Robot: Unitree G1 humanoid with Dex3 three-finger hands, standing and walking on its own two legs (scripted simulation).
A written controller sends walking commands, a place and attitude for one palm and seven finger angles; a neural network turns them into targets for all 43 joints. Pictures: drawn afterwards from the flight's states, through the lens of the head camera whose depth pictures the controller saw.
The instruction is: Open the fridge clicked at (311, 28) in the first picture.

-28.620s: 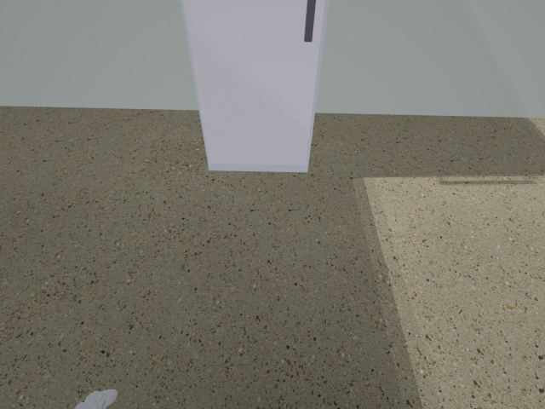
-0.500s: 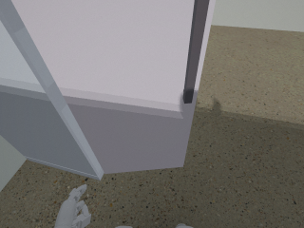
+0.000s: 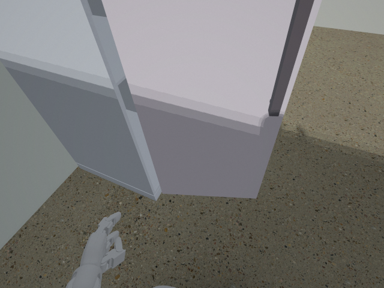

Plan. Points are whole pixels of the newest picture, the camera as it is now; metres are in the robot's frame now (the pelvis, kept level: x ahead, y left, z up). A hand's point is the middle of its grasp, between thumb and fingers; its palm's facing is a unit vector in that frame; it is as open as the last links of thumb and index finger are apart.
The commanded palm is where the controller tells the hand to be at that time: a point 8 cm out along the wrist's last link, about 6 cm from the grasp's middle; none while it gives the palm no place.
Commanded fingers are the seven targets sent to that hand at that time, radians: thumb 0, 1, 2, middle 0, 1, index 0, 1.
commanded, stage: stop stepping back and stand still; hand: right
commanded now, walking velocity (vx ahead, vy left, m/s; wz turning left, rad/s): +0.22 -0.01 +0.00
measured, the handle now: (293, 29) +0.64 -0.19 +0.22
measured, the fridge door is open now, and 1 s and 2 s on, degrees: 70 70 70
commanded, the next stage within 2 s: let the arm hang, fingers relaxed in 0.78 s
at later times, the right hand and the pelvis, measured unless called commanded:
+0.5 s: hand out of the picture +0.10 -0.26 +0.15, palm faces +0.47 +0.77 -0.44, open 7.4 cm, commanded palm +0.03 -0.30 +0.17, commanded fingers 0.00 -0.90 -0.90 0.20 0.30 0.20 0.30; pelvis -0.09 +0.01 -0.01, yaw -4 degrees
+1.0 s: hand out of the picture +0.11 -0.26 +0.01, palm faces +0.27 +0.85 -0.45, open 7.4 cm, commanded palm none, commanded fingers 0.00 -0.90 -0.90 0.20 0.30 0.20 0.30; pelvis -0.09 +0.01 -0.01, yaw -7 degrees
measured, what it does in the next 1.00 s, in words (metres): steps on the spot: left foot, then right foot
